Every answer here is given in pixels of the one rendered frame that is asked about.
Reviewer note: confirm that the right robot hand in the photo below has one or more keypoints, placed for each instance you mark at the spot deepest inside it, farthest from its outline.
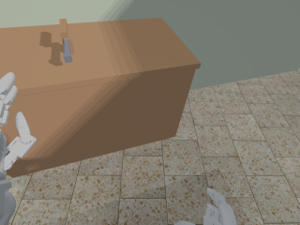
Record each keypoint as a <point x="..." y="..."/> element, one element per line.
<point x="224" y="215"/>

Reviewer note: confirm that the left robot forearm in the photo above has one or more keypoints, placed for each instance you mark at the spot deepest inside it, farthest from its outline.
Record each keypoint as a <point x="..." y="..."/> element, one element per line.
<point x="7" y="202"/>

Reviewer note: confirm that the counter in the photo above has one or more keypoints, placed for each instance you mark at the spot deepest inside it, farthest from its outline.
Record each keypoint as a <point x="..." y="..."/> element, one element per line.
<point x="127" y="85"/>

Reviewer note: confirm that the tap lever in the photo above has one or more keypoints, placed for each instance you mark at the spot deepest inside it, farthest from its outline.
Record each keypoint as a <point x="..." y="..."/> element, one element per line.
<point x="67" y="55"/>

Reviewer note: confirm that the left robot hand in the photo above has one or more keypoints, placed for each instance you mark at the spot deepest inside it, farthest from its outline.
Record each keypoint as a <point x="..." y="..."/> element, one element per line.
<point x="20" y="145"/>

